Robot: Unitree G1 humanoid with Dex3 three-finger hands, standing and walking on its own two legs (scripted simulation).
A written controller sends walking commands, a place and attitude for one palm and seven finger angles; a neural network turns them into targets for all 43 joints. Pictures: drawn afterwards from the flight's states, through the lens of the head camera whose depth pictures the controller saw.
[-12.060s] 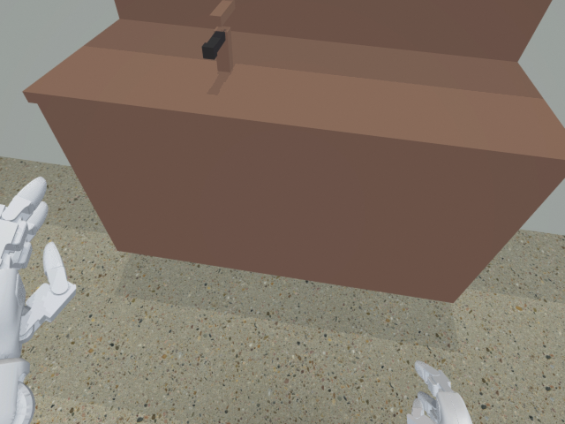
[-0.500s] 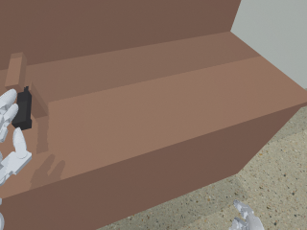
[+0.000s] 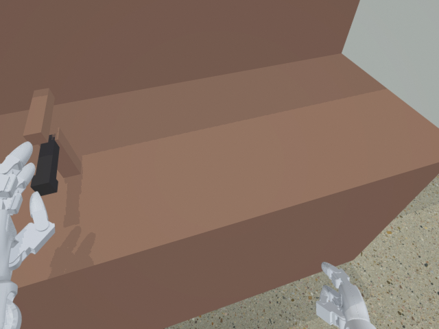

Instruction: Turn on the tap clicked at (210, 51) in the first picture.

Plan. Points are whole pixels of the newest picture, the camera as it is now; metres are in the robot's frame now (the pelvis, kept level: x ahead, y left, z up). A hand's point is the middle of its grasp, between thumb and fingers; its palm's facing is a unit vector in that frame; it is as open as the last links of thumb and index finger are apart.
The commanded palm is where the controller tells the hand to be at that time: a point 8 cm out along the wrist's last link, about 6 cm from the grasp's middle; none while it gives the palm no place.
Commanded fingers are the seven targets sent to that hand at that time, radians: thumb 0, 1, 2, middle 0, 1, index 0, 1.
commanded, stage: come to a stop and stand still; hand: left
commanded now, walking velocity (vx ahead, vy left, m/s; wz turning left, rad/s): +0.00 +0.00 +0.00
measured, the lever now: (44, 184) +0.31 +0.33 +0.11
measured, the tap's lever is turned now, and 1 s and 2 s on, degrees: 0 0 0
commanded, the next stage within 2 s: none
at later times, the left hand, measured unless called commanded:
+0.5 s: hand out of the picture +0.16 +0.37 +0.16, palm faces +0.42 -0.83 -0.37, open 7.4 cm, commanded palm +0.10 +0.38 +0.17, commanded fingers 0.00 0.90 0.90 -0.20 -0.30 -0.20 -0.30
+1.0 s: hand out of the picture +0.10 +0.41 +0.16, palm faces +0.46 -0.81 -0.36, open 7.4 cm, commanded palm +0.05 +0.43 +0.17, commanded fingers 0.00 0.90 0.90 -0.20 -0.30 -0.20 -0.30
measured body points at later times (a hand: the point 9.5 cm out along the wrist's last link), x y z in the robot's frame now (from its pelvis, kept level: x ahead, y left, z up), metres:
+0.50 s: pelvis -0.06 +0.10 +0.00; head -0.05 +0.14 +0.44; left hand +0.13 +0.41 +0.18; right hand +0.10 -0.13 -0.07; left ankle +0.00 +0.17 -0.74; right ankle -0.01 -0.04 -0.73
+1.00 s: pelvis -0.10 +0.15 +0.00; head -0.09 +0.18 +0.45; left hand +0.07 +0.46 +0.18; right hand +0.09 -0.06 -0.07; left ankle +0.00 +0.17 -0.74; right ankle -0.05 -0.02 -0.73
